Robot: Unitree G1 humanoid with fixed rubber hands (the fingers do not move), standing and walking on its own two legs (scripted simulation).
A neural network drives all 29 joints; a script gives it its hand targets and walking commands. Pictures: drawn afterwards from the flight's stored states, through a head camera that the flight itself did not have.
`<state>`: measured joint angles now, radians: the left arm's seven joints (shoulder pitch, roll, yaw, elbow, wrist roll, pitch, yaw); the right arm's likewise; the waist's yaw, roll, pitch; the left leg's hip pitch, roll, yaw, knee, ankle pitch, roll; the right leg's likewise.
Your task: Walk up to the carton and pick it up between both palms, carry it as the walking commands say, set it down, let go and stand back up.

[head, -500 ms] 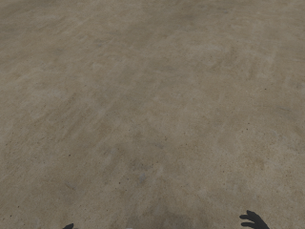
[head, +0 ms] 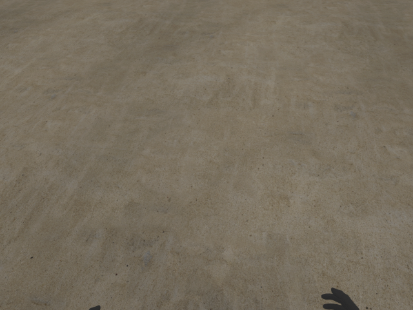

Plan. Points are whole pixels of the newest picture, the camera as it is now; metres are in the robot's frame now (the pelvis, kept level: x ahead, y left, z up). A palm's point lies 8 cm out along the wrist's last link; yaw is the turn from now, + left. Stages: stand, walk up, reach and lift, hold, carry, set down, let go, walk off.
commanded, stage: walk up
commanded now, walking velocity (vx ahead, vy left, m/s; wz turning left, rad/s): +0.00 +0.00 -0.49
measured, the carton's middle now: out of the picture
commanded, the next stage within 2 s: none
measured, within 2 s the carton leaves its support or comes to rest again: neither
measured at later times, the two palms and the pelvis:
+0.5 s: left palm out of the picture +0.07 +0.20 -0.12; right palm out of the picture +0.01 -0.32 -0.06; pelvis -0.08 -0.03 +0.00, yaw -10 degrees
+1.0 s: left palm out of the picture +0.04 +0.08 -0.09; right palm out of the picture -0.13 -0.42 -0.10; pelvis -0.16 -0.12 +0.01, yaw -25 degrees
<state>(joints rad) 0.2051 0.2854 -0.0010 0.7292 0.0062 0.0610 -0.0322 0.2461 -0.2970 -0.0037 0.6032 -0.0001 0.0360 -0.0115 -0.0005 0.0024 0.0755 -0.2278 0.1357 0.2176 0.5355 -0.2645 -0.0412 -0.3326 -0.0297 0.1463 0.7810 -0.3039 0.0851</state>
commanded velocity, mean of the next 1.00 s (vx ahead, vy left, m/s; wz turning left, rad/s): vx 0.01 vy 0.00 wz -0.50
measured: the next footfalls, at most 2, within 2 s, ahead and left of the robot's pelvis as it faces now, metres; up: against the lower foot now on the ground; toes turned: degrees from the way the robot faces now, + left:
right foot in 0.02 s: +0.02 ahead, -0.15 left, +0.00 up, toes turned +5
left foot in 0.38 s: -0.01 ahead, +0.07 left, +0.00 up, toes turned -3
